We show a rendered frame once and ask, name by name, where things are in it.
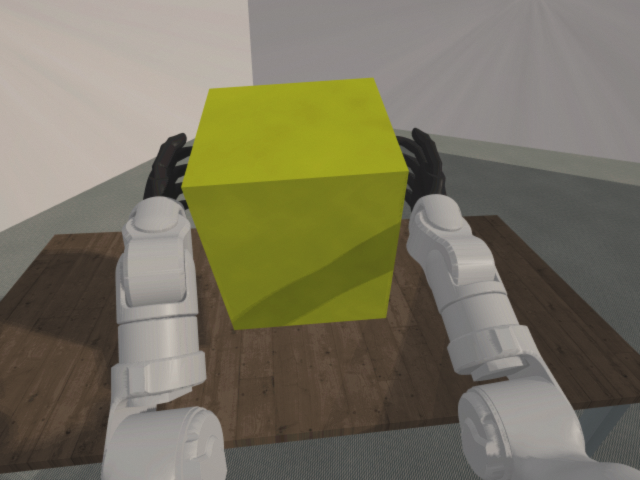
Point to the right robot upper arm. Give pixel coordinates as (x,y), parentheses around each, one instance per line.
(524,429)

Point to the left robot forearm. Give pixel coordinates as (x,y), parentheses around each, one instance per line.
(156,303)

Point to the left robot hand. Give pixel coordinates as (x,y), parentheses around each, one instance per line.
(164,174)

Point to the left robot upper arm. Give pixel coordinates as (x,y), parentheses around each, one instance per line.
(176,444)

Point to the table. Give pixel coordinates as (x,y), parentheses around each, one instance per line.
(59,340)

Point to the right robot hand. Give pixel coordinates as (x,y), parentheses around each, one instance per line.
(427,167)

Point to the right robot forearm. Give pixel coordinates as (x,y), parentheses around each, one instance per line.
(486,340)

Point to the carton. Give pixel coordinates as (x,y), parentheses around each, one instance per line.
(297,192)

